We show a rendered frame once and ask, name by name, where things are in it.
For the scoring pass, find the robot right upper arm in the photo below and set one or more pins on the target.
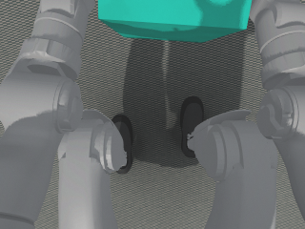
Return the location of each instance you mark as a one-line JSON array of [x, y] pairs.
[[281, 117]]

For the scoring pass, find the carton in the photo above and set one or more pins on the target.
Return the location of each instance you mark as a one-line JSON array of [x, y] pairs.
[[195, 21]]

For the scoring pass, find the left robot shin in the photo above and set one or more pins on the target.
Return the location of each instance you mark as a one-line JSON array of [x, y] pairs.
[[94, 114]]

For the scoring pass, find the right robot shin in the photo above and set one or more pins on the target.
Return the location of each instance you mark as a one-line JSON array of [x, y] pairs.
[[200, 132]]

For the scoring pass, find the left robot forearm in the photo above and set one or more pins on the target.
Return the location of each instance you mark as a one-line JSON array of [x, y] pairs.
[[56, 40]]

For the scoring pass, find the robot shin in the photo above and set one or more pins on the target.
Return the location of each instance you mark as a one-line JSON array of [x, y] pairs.
[[94, 114], [200, 132]]

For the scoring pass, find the right robot forearm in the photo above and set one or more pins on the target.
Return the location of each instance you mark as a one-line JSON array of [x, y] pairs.
[[279, 30]]

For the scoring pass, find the robot left upper arm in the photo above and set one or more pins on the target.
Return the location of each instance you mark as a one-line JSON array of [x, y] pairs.
[[36, 110]]

